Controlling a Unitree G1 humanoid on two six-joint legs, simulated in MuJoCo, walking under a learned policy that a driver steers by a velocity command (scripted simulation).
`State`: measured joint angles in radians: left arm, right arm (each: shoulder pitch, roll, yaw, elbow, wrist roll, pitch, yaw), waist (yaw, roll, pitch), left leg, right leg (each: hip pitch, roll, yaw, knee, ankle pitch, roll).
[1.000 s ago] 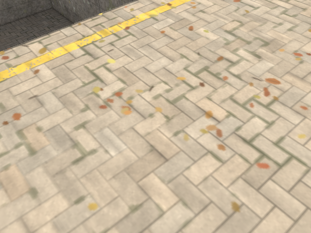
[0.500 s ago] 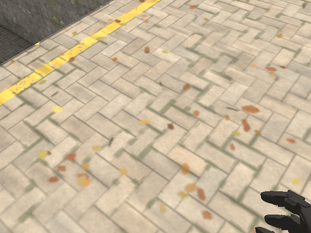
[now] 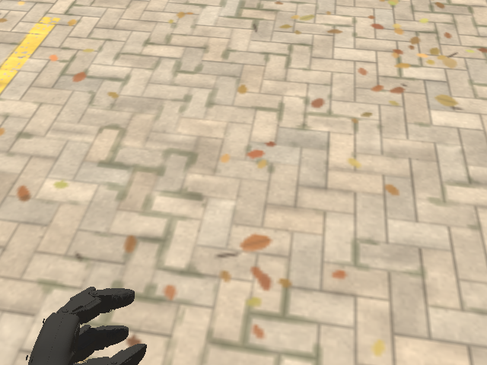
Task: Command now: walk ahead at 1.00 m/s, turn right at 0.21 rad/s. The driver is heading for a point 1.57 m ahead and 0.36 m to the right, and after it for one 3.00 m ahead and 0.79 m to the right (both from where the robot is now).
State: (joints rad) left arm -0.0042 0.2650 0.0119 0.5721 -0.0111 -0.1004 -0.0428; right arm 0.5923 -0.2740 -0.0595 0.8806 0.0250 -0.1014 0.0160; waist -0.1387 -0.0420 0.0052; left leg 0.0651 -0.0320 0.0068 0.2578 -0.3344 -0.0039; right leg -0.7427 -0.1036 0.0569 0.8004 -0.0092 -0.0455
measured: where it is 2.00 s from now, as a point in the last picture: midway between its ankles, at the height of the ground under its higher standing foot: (313, 161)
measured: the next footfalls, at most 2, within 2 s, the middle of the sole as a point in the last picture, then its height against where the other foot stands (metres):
right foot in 0.14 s outside the picture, level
left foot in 0.58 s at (222, 275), level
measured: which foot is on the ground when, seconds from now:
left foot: down 0.00-0.12, up 0.14-0.56, down 0.58-1.00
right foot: up 0.00-0.12, down 0.14-0.58, up 0.60-0.98, down 1.00-1.00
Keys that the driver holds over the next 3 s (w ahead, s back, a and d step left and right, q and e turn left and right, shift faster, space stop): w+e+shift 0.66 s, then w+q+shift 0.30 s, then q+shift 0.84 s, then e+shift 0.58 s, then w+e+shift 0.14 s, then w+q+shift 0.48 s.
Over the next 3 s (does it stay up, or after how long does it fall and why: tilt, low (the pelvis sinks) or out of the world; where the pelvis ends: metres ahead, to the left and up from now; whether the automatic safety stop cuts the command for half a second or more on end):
stays up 1.44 -0.54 0.00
